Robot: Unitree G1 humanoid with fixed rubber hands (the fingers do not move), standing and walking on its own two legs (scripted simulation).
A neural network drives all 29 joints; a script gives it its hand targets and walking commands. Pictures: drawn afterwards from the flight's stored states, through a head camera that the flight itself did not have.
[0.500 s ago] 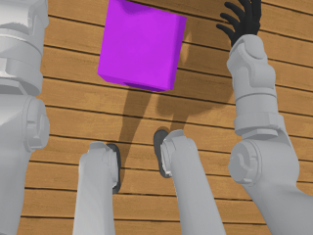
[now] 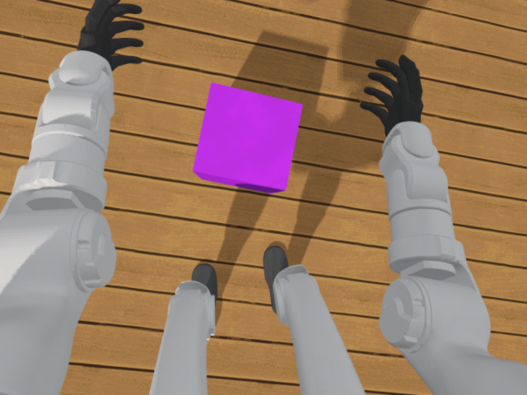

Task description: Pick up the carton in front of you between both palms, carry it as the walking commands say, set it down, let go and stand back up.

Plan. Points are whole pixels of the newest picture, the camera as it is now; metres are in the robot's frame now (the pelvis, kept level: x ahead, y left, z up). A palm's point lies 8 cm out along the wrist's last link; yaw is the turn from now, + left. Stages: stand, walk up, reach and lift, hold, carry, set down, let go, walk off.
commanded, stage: let go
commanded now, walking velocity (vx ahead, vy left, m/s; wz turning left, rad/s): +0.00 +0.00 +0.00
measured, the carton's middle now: (245, 146) +0.51 -0.05 -0.52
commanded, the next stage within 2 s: stand in 1.32 s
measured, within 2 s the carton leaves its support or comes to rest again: neither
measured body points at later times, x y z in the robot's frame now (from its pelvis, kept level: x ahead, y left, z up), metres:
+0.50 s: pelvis +0.06 -0.03 +0.10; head +0.23 -0.02 +0.52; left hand +0.39 +0.18 -0.01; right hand +0.32 -0.27 +0.01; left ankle +0.05 +0.10 -0.61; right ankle +0.08 -0.12 -0.61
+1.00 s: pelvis +0.09 +0.01 +0.13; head +0.11 +0.00 +0.58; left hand +0.26 +0.24 +0.05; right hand +0.26 -0.23 +0.05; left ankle +0.05 +0.10 -0.61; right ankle +0.08 -0.12 -0.61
